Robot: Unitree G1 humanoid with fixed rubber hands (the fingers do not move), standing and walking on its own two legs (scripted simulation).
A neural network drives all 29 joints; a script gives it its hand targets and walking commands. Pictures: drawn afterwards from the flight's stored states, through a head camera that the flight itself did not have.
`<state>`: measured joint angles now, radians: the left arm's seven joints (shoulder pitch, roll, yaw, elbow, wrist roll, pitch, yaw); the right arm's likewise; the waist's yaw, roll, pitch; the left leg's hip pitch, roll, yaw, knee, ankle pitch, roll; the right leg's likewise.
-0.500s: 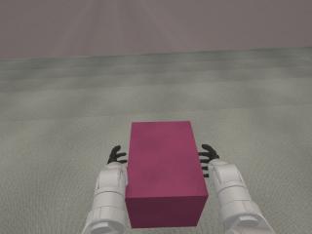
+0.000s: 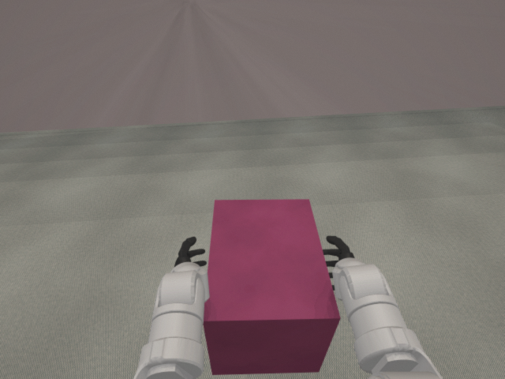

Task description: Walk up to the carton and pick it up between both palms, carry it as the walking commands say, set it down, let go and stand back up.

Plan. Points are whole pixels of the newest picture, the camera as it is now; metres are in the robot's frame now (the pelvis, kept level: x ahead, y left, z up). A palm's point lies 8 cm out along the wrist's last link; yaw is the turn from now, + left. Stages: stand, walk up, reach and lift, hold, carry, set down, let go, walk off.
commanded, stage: carry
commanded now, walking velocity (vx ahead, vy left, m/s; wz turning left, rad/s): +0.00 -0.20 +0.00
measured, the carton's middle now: (263, 281) +0.36 +0.00 +0.00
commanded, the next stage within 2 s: none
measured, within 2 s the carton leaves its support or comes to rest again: neither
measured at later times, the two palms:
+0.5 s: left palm (193, 345) +0.16 +0.10 +0.13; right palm (413, 333) +0.17 -0.18 +0.12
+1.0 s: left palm out of the picture +0.01 +0.02 +0.11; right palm out of the picture +0.02 -0.26 +0.11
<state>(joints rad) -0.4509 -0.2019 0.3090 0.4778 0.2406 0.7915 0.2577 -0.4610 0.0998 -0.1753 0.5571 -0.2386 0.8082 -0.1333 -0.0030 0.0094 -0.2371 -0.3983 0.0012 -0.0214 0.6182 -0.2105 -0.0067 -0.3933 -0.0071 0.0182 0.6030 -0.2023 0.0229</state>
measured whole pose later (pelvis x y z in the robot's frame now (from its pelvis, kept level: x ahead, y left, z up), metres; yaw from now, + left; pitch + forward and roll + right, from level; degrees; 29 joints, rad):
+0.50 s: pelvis -0.09 -0.04 -0.03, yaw +0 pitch -8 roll +2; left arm -0.42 -0.20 0.28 0.23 0.22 1.21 0.25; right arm -0.48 0.13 -0.12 0.31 -0.18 1.28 -0.22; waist 0.01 0.03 -0.30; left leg -0.45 0.03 -0.02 0.70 -0.20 -0.07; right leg -0.41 0.01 0.01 0.85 -0.35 0.01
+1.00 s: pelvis -0.24 -0.14 -0.02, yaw +0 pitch -6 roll +2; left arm -0.38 -0.19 0.25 0.10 0.17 1.30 0.26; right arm -0.38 0.18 -0.13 0.11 -0.17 1.34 -0.27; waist 0.04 0.01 -0.22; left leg -0.46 0.11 -0.01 1.02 -0.41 -0.09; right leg -0.40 -0.01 -0.09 0.74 -0.25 -0.07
